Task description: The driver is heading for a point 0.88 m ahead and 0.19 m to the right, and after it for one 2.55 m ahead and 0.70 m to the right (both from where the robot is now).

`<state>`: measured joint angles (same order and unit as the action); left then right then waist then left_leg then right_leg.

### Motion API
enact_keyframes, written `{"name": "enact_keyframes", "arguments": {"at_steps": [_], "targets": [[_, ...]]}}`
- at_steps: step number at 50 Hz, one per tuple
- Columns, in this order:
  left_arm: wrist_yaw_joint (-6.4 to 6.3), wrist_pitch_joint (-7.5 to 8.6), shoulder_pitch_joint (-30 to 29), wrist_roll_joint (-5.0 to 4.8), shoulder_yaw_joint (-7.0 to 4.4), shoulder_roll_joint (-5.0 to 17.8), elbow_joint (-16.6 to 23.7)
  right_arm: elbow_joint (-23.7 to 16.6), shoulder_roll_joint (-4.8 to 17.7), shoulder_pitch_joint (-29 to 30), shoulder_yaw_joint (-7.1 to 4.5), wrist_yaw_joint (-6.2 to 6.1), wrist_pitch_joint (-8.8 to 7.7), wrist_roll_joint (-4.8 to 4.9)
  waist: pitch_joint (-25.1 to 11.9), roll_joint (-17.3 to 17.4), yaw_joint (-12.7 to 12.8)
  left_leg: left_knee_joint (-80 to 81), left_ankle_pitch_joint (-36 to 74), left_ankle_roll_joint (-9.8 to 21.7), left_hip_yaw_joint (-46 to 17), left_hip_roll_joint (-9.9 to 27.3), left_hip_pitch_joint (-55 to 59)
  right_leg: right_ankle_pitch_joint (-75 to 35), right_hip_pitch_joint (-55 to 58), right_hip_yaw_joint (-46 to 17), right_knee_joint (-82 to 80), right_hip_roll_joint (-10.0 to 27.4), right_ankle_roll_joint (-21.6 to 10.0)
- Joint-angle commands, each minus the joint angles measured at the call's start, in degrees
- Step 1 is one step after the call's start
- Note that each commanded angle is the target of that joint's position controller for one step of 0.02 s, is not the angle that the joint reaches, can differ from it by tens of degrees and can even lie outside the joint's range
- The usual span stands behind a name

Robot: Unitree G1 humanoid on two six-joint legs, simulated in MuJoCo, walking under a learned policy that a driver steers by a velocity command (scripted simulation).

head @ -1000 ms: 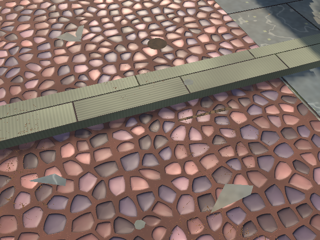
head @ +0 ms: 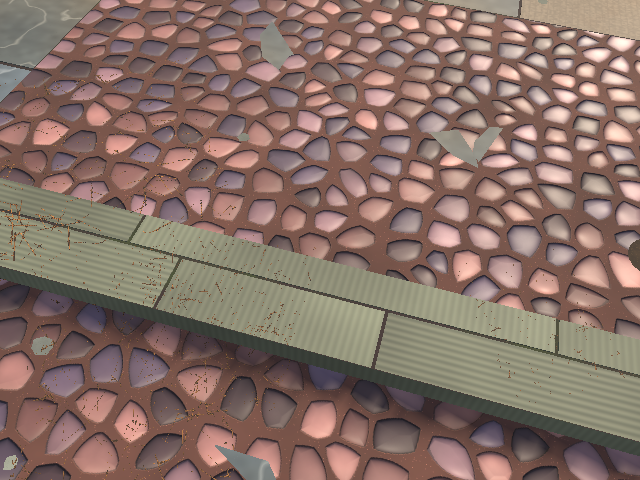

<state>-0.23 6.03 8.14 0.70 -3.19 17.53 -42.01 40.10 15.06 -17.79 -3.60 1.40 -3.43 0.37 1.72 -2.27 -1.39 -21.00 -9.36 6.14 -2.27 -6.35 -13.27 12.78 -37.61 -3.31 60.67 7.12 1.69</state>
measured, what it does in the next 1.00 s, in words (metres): walks ahead: right foot, then left foot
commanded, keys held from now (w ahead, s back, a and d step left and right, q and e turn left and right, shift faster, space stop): w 0.78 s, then w+e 0.22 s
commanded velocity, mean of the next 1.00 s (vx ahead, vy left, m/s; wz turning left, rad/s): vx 0.50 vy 0.00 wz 0.05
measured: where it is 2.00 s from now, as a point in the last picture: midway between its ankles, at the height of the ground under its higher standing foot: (345, 263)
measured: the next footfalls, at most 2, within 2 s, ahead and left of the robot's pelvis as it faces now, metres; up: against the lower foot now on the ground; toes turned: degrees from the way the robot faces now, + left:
right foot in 0.32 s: +0.36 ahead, -0.14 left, +0.00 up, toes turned +3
left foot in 0.84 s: +0.61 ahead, +0.11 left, +0.00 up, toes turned +4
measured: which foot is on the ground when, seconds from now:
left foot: down 0.00-0.34, up 0.36-0.82, down 0.84-1.00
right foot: up 0.00-0.30, down 0.32-0.84, up 0.86-1.00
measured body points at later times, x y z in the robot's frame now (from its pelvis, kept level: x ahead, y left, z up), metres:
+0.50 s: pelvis +0.29 -0.06 +0.00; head +0.31 -0.06 +0.45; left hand +0.37 +0.22 -0.11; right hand +0.41 -0.32 -0.12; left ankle +0.25 +0.09 -0.66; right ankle +0.32 -0.14 -0.74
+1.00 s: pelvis +0.54 +0.02 +0.00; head +0.56 +0.04 +0.44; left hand +0.62 +0.29 -0.14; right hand +0.65 -0.25 -0.11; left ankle +0.57 +0.11 -0.74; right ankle +0.49 -0.13 -0.62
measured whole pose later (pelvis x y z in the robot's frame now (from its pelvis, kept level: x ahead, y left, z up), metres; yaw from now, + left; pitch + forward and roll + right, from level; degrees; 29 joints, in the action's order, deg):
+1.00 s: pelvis +0.54 +0.02 +0.00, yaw -1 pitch +1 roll +0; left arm 0.3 2.9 17.3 -2.0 -2.6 16.7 -46.8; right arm 44.7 14.0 -14.3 -2.8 0.8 -4.5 -1.0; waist 0.4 -3.0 -0.6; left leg -25.3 -11.2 2.8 4.9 -0.8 -15.6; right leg 20.4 -32.0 -2.5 76.5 2.5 -0.1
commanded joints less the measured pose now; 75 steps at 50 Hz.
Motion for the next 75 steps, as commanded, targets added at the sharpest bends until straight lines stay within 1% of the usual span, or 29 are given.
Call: {"name": "enact_keyframes", "arguments": {"at_steps": [1,10,13,15,16,17,18,19,21,25,33,38,41,42,43,44,45,47,53,58,62,65,67,68,69,70,71,73,75], "targets": [[-0.11,-0.26,0.45,0.39,-0.69,2.87,2.94,-2.98,7.99,1.33,-1.88,-1.13,-1.39,0.09,-3.18,5.09,1.39,9.15,20.95,9.22,-9.95,13.75,1.73,-9.77,-0.72,1.07,-8.09,-0.06,1.28],[2.50,1.37,-13.64,-0.95,0.01,2.60,7.46,2.28,9.40,-6.35,-1.77,-1.83,-0.76,0.61,1.43,6.22,-4.45,5.58,13.88,6.49,-12.55,17.75,13.91,-16.80,-2.64,1.67,-30.20,-3.89,-2.59],[2.93,1.66,-10.91,-0.95,-0.33,3.45,7.50,2.95,10.16,-5.57,-1.99,-2.21,0.04,0.62,0.13,7.59,-2.31,1.47,24.27,4.87,-13.11,18.71,17.09,-9.76,2.59,3.08,-32.61,-5.74,-4.89],[2.25,1.73,0.32,-0.69,-1.86,6.29,4.79,2.40,10.11,-3.22,-1.70,-2.17,0.37,0.24,-7.45,7.70,3.87,-10.91,41.38,2.75,-9.68,14.58,14.51,-11.66,20.52,5.59,-34.51,-8.17,-7.93],[1.74,1.72,10.64,0.11,-2.58,9.25,3.25,1.04,8.17,-2.17,-0.74,-2.08,0.20,-0.56,-15.77,4.71,8.21,-25.49,31.53,0.89,-7.92,11.72,4.46,-16.45,38.10,-2.76,-31.71,0.07,-12.08],[1.65,1.26,17.16,0.55,-3.86,13.18,1.56,1.21,3.04,-10.34,0.76,-1.72,-0.79,0.17,-24.35,-11.04,6.43,-48.52,-2.48,-3.98,-3.65,1.86,-18.51,-7.85,60.75,-27.76,-34.10,13.47,-21.54],[1.92,1.06,18.40,-0.83,-2.67,8.53,0.67,1.81,5.88,-9.32,0.59,-1.39,-1.64,0.57,-24.34,-11.46,7.50,-54.58,-22.85,-3.84,-8.84,1.84,-26.57,-0.34,61.55,-38.54,-40.75,15.59,-21.40],[1.59,0.72,13.94,-1.35,-1.90,6.20,1.27,0.52,9.23,-3.37,-0.35,-1.05,-1.95,1.67,-14.30,-6.46,7.27,-56.51,-19.05,-3.71,-7.85,5.48,-30.81,3.49,53.45,-30.84,-42.35,13.87,-18.57],[1.64,0.14,6.98,-0.70,-0.99,4.37,2.25,-1.02,8.46,3.04,-0.34,-1.11,-2.00,0.40,-4.32,1.25,4.16,-49.99,-11.16,-3.99,-3.61,10.30,-28.32,-3.94,36.79,-19.70,-46.05,9.31,-16.22],[1.98,1.03,5.37,-0.64,-0.78,4.47,1.36,0.09,4.84,-0.24,-0.05,-1.51,-0.48,-0.08,-2.92,-1.93,0.20,-42.32,-6.16,-5.66,-1.87,12.89,-22.07,-14.75,26.97,-9.96,-51.26,5.27,-16.41],[0.89,-0.30,11.60,-1.61,-1.43,7.27,-1.91,-3.55,2.40,14.98,0.92,-0.79,-1.50,0.00,-0.34,-1.15,5.23,-16.42,13.76,-6.78,1.29,11.01,-21.37,-17.42,30.11,-1.07,-52.18,2.73,-13.38],[0.40,-1.93,13.87,-2.08,-1.75,8.22,-3.74,-5.33,3.68,18.90,0.67,0.50,-1.69,0.46,0.91,-2.77,5.43,-10.81,6.00,-4.55,1.67,9.23,-21.11,-19.00,38.16,-3.89,-47.75,7.08,-12.31],[-0.17,-2.92,11.82,-2.35,-1.45,8.18,-3.76,-1.96,7.48,5.84,-1.54,0.26,-2.15,-0.30,-6.75,-2.24,-2.70,-4.57,4.77,-1.18,3.85,5.86,-0.65,-37.00,36.35,-1.88,-31.40,3.71,-9.48],[-0.12,-2.78,10.95,-1.31,-0.20,5.22,-2.25,0.38,11.49,-5.31,-2.87,-0.38,-2.19,-1.04,-15.20,1.86,-7.15,-6.29,8.29,1.83,-4.40,14.32,17.65,-26.23,25.09,0.56,-15.31,0.31,-6.97],[0.23,-1.62,18.19,-0.97,1.84,-2.10,-1.46,1.27,16.91,-8.94,-3.95,-0.77,-1.60,-1.58,-21.02,16.82,-3.55,-4.09,8.40,9.93,-28.99,30.03,36.93,13.46,1.40,3.25,5.75,-9.44,-2.84],[0.53,-0.79,17.72,-2.65,0.86,2.57,-3.20,1.75,12.04,-11.51,-3.04,-0.79,-1.29,-1.07,-22.79,13.41,-6.51,0.52,-2.79,11.58,-37.30,31.14,35.72,20.56,-5.63,-5.04,15.31,-8.73,-2.57],[0.74,-0.53,13.11,-3.81,-0.14,5.48,-1.87,1.72,9.52,-7.89,-2.17,-0.97,-1.24,-0.86,-13.62,10.37,-5.98,2.09,-6.07,9.52,-29.48,29.40,28.97,16.96,-10.15,-4.72,18.91,-6.26,-2.72],[0.55,-1.05,7.69,-2.60,-0.31,4.62,-0.36,1.39,5.24,-0.09,-0.63,-0.88,-1.11,-1.11,-4.62,6.61,-2.56,6.45,-6.32,6.62,-18.48,24.39,14.39,8.26,-8.93,-2.17,17.10,-2.09,-2.14],[-0.71,-5.65,9.77,-2.89,0.04,-1.37,-0.15,7.14,1.75,0.53,0.47,-0.66,-2.04,-1.51,2.08,7.45,2.48,11.37,0.77,5.34,-2.84,22.77,2.14,5.47,-16.63,-2.50,36.48,-1.35,-1.01],[0.45,-5.04,-0.53,-1.26,2.06,-3.47,7.21,8.61,4.22,-1.69,0.75,-3.01,-0.41,-2.84,1.70,4.41,1.75,10.87,7.33,3.46,7.02,19.24,0.82,-3.88,-19.75,1.74,22.46,-0.83,0.20],[2.28,-4.09,-8.59,-1.72,3.01,-5.30,11.78,10.39,8.43,-6.94,-0.01,-4.23,-0.23,-1.07,1.27,5.31,-1.69,12.79,22.04,3.41,8.44,24.50,12.49,-0.44,-15.91,7.78,3.71,-0.97,-2.83],[3.49,-4.03,-5.08,-1.60,1.72,-3.04,12.32,9.32,10.17,-5.17,-0.35,-4.24,1.43,-0.22,-3.10,9.36,1.38,1.83,62.59,1.45,13.35,24.35,18.53,5.75,-4.10,14.40,-4.34,-6.90,-7.35],[3.76,-4.30,6.44,-2.51,-0.81,1.87,10.76,8.48,12.54,-1.50,-0.96,-3.98,1.96,0.46,-9.89,12.81,9.27,-14.73,76.90,0.29,14.57,23.24,18.34,3.98,13.28,14.07,-14.90,-11.93,-11.05],[3.17,-4.48,15.36,-2.56,-3.38,7.31,8.61,7.03,11.86,-1.20,-0.79,-4.06,1.04,0.52,-14.21,10.07,13.16,-28.89,59.56,-1.99,13.67,20.14,6.77,-1.27,31.58,4.54,-22.76,-10.63,-13.24],[2.21,-4.63,15.53,-2.45,-5.22,15.79,7.66,2.81,1.12,-5.51,2.01,-2.83,-0.84,-2.22,-18.41,-12.48,6.14,-54.66,-7.81,-6.67,10.22,5.61,-20.64,5.68,49.56,-34.69,-34.26,7.38,-24.50],[1.26,-3.93,16.97,-0.45,-4.02,11.92,8.52,3.22,6.55,-0.86,0.55,-0.80,-4.00,-1.78,-26.48,-8.32,9.15,-67.44,-15.22,-5.20,-7.02,3.28,-26.92,8.15,52.04,-52.43,-43.86,11.99,-26.95],[1.32,-2.98,13.74,0.53,-2.42,8.05,8.24,1.12,8.08,3.59,-0.55,0.09,-5.03,0.98,-15.62,-4.99,7.35,-69.46,-12.52,-4.42,-7.13,5.34,-32.56,-0.64,45.48,-43.10,-43.13,11.86,-23.64],[1.89,-2.18,8.72,-0.99,-1.73,4.53,7.43,-0.08,5.38,5.88,0.15,-0.95,-4.93,-0.15,-4.80,4.12,2.58,-64.88,-11.17,-4.22,-3.24,9.11,-30.96,-20.29,30.96,-24.20,-40.93,5.91,-18.97],[1.81,-1.94,4.33,-1.04,-1.33,2.42,8.54,-0.90,6.18,4.25,-0.32,-1.69,-3.00,-0.11,-3.08,1.88,-1.14,-59.35,-9.55,-4.59,-2.70,10.92,-24.77,-26.04,22.87,-14.64,-42.46,1.22,-17.06]]}}
Velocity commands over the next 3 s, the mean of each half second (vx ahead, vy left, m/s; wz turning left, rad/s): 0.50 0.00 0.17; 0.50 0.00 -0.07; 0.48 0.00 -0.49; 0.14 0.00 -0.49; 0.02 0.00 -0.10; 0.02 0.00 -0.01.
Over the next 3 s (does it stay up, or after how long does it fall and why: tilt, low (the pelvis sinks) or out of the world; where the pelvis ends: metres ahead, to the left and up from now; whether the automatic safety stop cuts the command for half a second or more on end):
stays up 0.99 -0.11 0.05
